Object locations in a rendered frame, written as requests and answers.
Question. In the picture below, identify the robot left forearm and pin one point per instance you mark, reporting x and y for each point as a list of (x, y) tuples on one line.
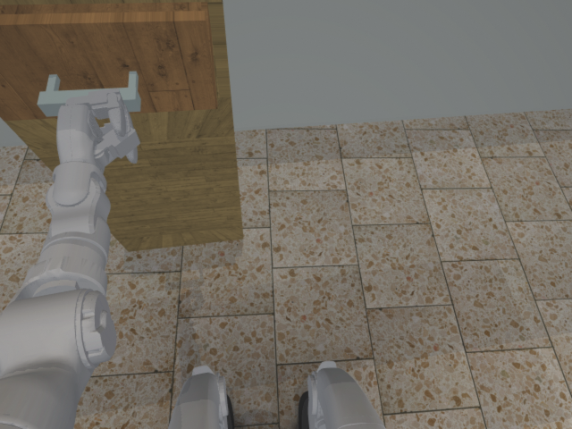
[(76, 248)]

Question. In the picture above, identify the robot left hand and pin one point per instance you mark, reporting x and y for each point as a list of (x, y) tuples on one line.
[(78, 133)]

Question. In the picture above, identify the robot right shin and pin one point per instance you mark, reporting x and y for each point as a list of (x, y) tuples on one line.
[(319, 423)]

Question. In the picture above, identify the left robot upper arm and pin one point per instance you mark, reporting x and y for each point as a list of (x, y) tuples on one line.
[(49, 347)]

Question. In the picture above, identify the robot right thigh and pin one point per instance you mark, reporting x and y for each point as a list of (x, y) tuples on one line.
[(337, 397)]

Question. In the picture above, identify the drawer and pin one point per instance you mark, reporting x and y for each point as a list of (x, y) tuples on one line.
[(92, 46)]

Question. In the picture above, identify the cabinet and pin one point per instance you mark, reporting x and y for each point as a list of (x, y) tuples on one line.
[(184, 188)]

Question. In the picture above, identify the handle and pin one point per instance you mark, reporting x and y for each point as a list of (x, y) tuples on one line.
[(49, 101)]

